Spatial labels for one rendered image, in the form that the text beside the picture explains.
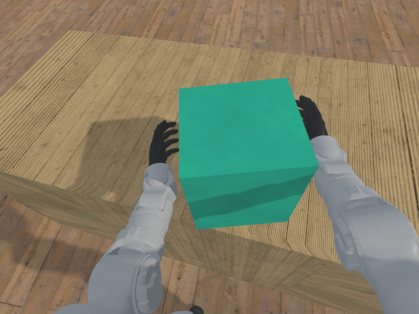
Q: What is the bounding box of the left robot forearm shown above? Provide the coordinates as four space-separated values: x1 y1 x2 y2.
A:
87 163 177 297

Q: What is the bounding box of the right robot forearm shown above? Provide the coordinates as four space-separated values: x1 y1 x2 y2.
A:
310 135 419 252

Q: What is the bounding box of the pedestal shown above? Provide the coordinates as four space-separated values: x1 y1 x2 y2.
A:
0 30 419 314

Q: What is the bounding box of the left robot upper arm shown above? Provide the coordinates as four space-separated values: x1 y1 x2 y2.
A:
53 254 162 314

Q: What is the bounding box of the right robot upper arm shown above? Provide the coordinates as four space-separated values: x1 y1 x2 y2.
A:
333 204 419 314

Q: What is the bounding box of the carton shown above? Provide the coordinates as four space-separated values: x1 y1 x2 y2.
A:
179 78 319 230

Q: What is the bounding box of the left robot hand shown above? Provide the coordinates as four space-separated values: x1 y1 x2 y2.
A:
149 120 179 166

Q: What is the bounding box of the right robot hand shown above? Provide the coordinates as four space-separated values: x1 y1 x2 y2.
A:
295 96 328 140

